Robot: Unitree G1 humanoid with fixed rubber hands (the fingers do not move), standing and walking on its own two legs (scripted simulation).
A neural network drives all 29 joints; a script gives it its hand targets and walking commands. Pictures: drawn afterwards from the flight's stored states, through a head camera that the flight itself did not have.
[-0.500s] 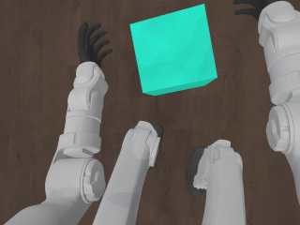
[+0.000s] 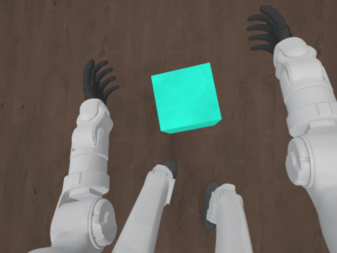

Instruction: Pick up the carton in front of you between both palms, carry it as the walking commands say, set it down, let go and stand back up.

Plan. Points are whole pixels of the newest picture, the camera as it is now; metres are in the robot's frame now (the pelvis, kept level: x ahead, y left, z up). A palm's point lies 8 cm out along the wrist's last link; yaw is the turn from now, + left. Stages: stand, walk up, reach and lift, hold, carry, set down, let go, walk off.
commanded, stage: let go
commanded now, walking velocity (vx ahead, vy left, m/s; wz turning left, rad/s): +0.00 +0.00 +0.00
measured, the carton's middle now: (186, 103) +0.49 +0.09 -0.49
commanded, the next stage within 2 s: stand in 1.44 s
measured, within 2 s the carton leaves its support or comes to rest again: neither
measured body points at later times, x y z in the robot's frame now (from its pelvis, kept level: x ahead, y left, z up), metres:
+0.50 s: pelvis +0.05 +0.03 +0.12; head +0.22 +0.01 +0.53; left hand +0.32 +0.26 +0.04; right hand +0.40 -0.16 +0.01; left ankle +0.11 +0.13 -0.58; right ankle +0.05 -0.09 -0.58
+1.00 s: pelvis +0.12 +0.01 +0.16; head +0.17 +0.01 +0.61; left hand +0.29 +0.24 +0.09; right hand +0.30 -0.22 +0.08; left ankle +0.11 +0.13 -0.58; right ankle +0.05 -0.09 -0.58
